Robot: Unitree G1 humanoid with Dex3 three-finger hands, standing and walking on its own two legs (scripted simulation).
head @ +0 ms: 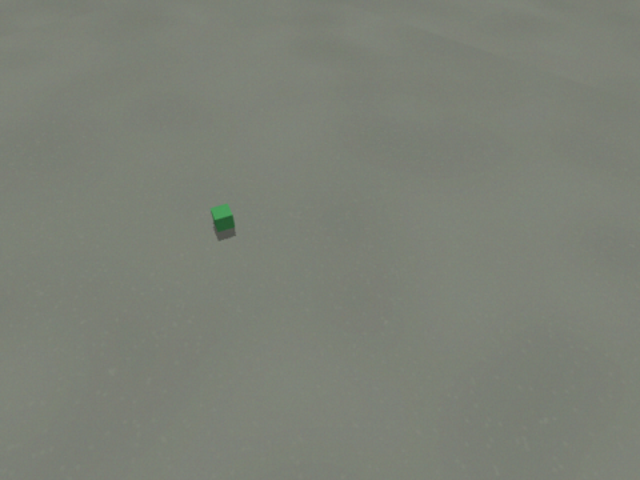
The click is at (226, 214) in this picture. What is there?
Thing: cube
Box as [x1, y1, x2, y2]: [210, 203, 234, 231]
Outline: 227,203 210,208 218,231 234,226 232,215
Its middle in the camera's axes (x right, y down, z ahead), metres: -0.41 -0.08 +1.66
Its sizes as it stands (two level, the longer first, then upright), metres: 0.076 0.076 0.076
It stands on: the floor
